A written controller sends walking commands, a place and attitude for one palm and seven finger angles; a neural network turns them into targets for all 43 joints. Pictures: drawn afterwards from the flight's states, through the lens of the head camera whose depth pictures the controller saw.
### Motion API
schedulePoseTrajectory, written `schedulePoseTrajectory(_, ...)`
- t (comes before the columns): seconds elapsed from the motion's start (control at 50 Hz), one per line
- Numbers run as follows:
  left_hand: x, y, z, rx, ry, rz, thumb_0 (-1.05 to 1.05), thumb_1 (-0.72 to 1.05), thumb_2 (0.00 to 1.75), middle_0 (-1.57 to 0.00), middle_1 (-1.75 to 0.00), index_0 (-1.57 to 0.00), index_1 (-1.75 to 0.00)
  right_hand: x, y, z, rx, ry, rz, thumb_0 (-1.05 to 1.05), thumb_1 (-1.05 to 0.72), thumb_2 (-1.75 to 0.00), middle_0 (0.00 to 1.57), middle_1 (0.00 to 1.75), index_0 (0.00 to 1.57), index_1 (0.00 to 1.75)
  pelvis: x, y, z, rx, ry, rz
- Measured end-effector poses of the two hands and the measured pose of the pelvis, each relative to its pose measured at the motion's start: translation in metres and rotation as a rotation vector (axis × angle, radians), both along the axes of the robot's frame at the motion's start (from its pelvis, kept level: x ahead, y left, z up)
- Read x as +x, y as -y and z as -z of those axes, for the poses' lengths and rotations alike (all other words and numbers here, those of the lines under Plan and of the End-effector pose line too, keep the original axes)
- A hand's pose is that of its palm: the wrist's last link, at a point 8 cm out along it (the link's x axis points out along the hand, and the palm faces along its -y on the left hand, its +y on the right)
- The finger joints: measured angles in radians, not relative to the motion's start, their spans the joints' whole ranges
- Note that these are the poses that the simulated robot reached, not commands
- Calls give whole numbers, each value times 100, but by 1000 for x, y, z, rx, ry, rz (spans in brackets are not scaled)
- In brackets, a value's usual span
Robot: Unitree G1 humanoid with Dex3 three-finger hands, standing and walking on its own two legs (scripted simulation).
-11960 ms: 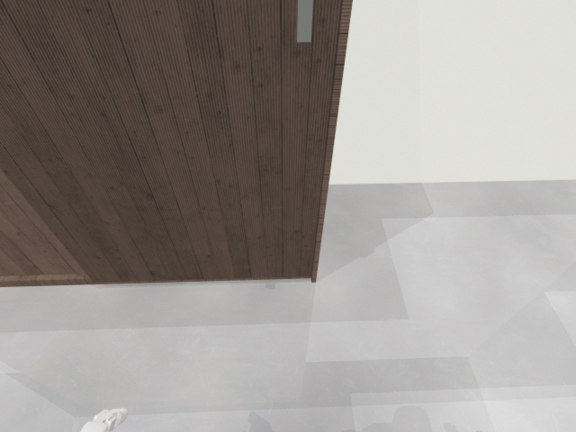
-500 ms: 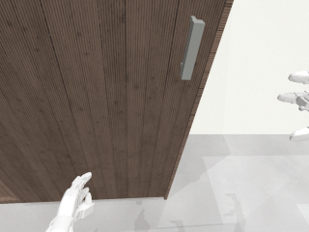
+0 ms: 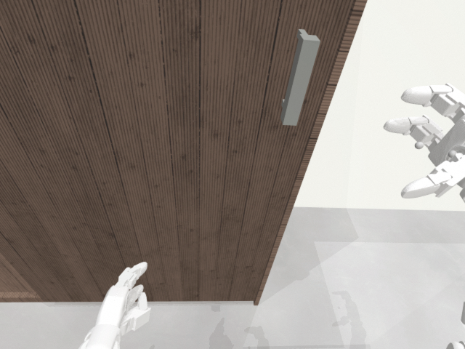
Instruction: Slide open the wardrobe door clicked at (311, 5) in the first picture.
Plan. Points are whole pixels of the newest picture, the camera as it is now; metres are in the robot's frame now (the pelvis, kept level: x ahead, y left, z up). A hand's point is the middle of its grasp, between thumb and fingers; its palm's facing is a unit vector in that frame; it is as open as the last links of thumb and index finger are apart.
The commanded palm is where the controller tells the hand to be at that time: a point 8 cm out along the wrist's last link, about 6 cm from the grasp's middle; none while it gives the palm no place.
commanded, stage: move the hooked fingers beside the handle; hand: right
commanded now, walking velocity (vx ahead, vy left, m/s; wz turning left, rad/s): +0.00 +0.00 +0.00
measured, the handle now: (295, 78) +0.48 -0.09 +0.28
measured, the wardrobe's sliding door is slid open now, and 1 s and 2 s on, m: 0.00 0.00 0.00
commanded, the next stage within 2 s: none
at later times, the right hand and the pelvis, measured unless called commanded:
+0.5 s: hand (399, 126) +0.35 -0.22 +0.27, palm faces +0.03 +1.00 -0.07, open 14.0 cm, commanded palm +0.32 -0.26 +0.28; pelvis +0.01 +0.00 +0.00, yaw +0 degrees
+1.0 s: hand (355, 109) +0.40 -0.17 +0.27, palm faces -0.02 +1.00 -0.03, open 14.0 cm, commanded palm +0.38 -0.22 +0.28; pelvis +0.00 +0.00 +0.00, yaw +1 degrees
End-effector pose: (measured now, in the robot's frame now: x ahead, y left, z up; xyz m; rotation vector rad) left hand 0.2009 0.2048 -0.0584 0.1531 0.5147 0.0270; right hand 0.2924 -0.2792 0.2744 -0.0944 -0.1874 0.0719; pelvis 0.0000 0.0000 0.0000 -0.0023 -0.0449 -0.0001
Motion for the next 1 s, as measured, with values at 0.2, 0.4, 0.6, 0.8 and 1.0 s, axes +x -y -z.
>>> schedulePoseTrajectory(0.2, -4, -14, 8, 11, -61, -18, 1, 90, 90, -20, -30, -21, -30, 12, 18, 14, -16, -143, 129, -1, 50, -30, 30, 120, 30, 120, 2, -2, 0, 1, -12, 4)
schedulePoseTrajectory(0.4, 3, -12, 3, 15, -39, -32, 1, 90, 90, -20, -30, -21, -30, 30, -15, -2, 34, -37, 47, -1, 50, -30, 31, 120, 31, 120, 5, -3, 0, -2, -4, -2)
schedulePoseTrajectory(0.6, -1, -13, 7, 6, -75, -30, 1, 90, 90, -20, -30, -21, -30, 40, -18, 7, 31, -120, 62, -1, 50, -30, 30, 120, 30, 120, 5, -4, -1, -3, -10, 1)
schedulePoseTrajectory(0.8, -14, -17, 10, 16, -103, -61, 1, 90, 90, -20, -30, -21, -30, 64, -42, -4, 50, -90, 46, -1, 50, -30, 31, 120, 30, 120, 2, -3, -2, -1, -11, -6)
schedulePoseTrajectory(1.0, -37, -25, 20, 17, -175, -109, 1, 90, 90, -20, -30, -21, -30, 90, -54, 5, 65, -163, 57, -1, 50, -30, 30, 120, 30, 120, 3, -1, -3, -3, -25, -17)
